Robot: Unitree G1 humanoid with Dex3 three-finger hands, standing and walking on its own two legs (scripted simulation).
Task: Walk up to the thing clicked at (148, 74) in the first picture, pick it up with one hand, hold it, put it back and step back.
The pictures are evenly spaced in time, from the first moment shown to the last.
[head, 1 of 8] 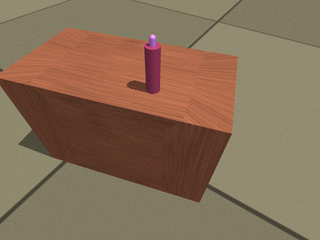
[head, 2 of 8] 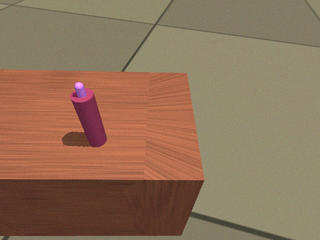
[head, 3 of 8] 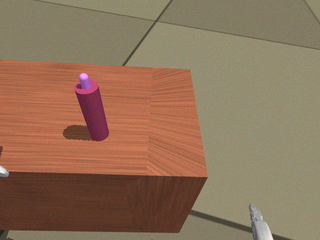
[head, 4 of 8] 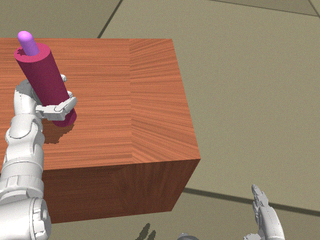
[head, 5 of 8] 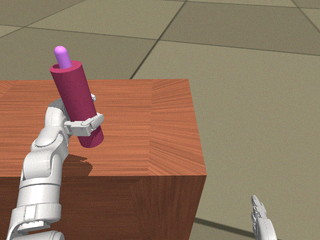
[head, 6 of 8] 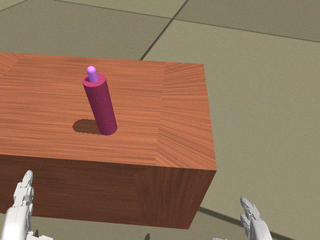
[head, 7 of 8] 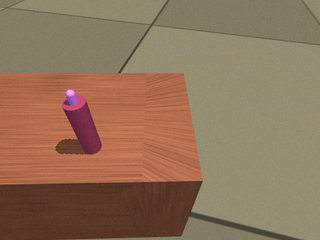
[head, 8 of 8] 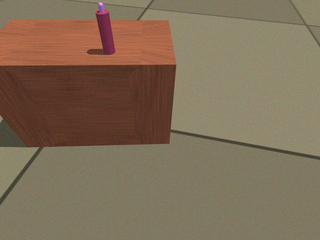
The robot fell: no
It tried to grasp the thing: yes
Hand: left
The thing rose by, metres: 0.21
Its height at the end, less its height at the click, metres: +0.00
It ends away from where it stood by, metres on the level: 0.02
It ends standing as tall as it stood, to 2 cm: yes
